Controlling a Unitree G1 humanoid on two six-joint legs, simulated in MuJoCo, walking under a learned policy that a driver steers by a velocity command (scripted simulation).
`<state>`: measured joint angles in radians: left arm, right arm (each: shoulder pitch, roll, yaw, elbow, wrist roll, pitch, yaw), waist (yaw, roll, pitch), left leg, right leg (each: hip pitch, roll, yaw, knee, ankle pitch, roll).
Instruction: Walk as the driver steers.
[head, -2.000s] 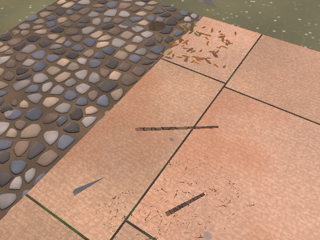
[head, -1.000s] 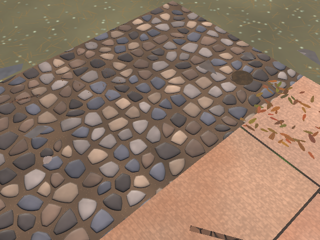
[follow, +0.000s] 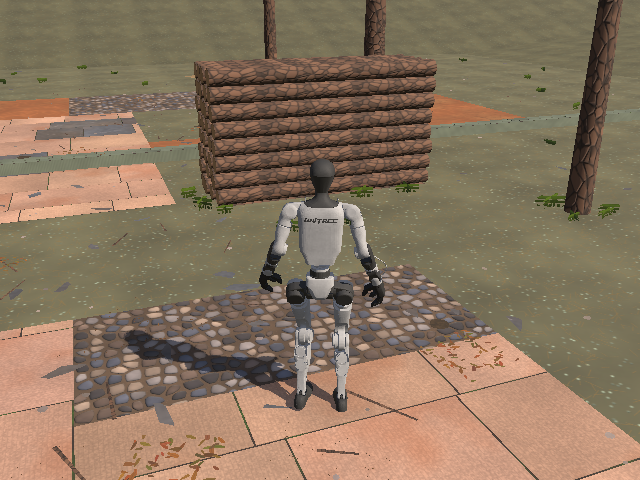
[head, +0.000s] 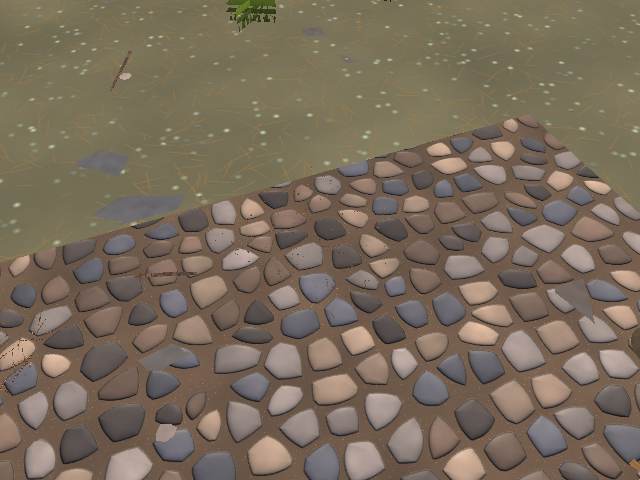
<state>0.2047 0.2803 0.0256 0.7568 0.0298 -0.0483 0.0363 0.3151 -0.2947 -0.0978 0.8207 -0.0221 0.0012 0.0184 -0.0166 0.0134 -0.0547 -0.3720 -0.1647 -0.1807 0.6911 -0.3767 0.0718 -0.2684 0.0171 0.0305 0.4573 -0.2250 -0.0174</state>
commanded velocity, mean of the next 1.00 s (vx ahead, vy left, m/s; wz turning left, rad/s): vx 0.49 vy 0.00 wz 0.59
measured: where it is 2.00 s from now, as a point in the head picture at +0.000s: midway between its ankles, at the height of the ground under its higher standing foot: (109, 360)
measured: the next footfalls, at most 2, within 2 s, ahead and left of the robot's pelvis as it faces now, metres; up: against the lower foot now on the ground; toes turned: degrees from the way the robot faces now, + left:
left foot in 0.42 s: +0.31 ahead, +0.15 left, +0.00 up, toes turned +19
right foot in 0.92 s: +0.66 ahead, +0.12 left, +0.00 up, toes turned +34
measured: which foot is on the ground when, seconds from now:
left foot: up 0.00-0.40, down 0.42-0.94, up 0.96-1.00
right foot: down 0.00-0.44, up 0.46-0.90, down 0.92-1.00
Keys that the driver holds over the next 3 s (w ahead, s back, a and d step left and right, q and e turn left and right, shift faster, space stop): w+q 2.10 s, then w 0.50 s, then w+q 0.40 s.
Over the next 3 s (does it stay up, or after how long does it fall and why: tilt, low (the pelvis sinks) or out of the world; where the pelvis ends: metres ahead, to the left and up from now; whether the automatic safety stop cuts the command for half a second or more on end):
stays up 0.96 1.10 -0.02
